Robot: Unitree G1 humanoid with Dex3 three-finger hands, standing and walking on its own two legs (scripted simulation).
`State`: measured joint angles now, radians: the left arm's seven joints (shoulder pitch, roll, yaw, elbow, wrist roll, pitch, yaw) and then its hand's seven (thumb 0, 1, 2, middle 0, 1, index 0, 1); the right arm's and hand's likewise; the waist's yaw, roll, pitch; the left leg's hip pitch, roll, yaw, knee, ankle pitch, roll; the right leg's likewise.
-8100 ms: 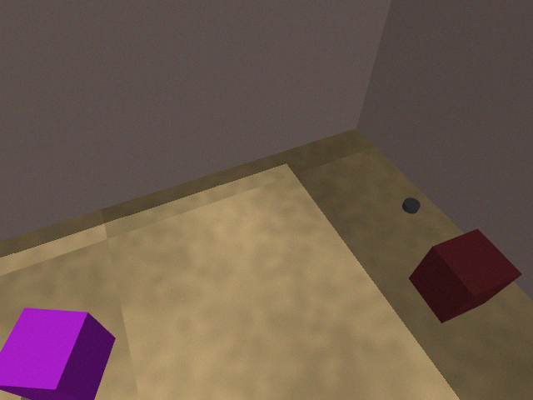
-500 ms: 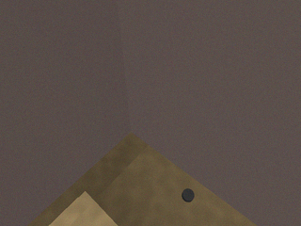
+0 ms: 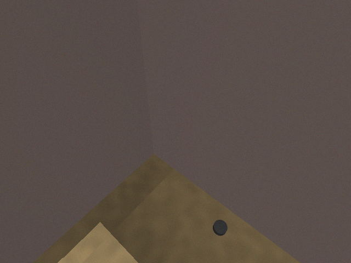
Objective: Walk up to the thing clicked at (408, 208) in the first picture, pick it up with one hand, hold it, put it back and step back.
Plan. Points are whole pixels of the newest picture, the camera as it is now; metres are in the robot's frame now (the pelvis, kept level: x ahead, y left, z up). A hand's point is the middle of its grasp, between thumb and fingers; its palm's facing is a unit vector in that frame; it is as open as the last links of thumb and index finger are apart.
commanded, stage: stand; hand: right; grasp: from above
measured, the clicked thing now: (220, 227) +0.42 -0.25 -0.77
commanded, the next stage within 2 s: rise first in 0.40 s
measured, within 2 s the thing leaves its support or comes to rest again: neither
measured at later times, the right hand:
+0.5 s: hand out of the picture +0.07 -0.26 -0.16, palm faces -0.03 +0.94 -0.34, open 7.4 cm
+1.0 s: hand out of the picture +0.15 -0.26 -0.21, palm faces -0.10 +0.91 -0.39, open 13.2 cm
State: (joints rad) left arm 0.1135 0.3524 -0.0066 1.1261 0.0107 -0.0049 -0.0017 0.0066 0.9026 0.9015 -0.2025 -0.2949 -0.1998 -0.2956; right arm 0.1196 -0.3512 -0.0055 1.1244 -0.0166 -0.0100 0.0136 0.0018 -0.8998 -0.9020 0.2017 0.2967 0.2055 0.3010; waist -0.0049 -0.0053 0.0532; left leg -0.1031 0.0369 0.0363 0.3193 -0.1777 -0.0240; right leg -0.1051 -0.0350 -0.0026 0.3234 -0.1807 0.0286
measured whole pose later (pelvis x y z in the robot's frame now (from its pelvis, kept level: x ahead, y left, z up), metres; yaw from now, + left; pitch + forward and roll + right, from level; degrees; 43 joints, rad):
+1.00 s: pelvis -0.01 -0.01 -0.05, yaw +1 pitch +13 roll +1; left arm 0.25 0.25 0.04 0.66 -0.02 -0.06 0.01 0.01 0.86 0.89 -0.20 -0.29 -0.20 -0.30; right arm 0.05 -0.31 -0.15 0.84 -0.19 0.14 0.01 0.00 0.34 -1.01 0.07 1.04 0.08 1.05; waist 0.02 0.00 -0.06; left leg -0.68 0.04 0.00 0.86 -0.40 -0.04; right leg -0.68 -0.04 -0.01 0.89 -0.43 0.01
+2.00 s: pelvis -0.09 -0.01 -0.33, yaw +2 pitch +34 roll +3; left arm 0.06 0.30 0.07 0.68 0.02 -0.15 -0.04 0.01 0.88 0.90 -0.20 -0.29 -0.20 -0.30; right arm -0.39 -0.54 -0.16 0.83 -0.81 -0.18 -0.11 -0.01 0.55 -1.02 0.08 1.06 0.08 1.07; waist 0.02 -0.02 -0.12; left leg -1.91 0.03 0.00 1.99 -0.66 -0.04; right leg -1.93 -0.03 0.07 2.02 -0.68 0.02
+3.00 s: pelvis -0.09 -0.02 -0.45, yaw +6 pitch +33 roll +8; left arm 0.10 0.27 -0.01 0.76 0.17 -0.02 -0.14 0.00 0.91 0.90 -0.20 -0.29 -0.20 -0.30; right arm -0.87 -0.80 -0.19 1.42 -1.33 -0.33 -0.40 0.00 0.52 -0.99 0.07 1.05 0.09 1.04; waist 0.18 0.02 -0.03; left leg -2.25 0.02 0.02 2.33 -0.68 -0.07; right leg -2.31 0.00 0.14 2.42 -0.70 0.02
